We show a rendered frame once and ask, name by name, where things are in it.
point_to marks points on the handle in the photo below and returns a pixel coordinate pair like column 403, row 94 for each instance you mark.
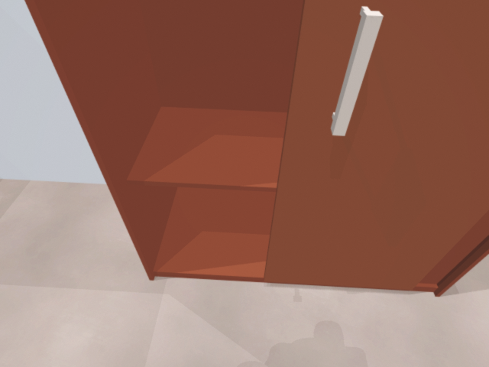
column 361, row 52

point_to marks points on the wardrobe door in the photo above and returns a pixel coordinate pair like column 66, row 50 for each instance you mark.
column 382, row 205
column 463, row 247

